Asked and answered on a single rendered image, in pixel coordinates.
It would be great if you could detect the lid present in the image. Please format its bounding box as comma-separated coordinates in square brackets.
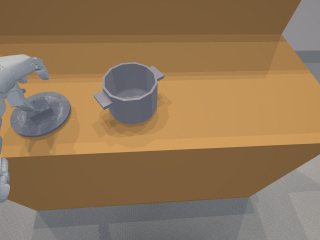
[10, 91, 71, 138]

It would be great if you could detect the robot left upper arm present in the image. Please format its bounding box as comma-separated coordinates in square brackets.
[0, 156, 10, 203]

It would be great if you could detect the pot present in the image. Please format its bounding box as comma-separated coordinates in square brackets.
[93, 62, 164, 125]

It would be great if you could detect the robot left hand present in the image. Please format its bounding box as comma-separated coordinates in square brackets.
[0, 54, 50, 112]

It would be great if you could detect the knob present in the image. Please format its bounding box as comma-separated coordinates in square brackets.
[26, 96, 53, 121]

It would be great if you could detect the table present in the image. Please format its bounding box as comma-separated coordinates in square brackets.
[0, 0, 320, 211]

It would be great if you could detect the robot left forearm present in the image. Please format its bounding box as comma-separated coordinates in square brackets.
[0, 64, 16, 154]

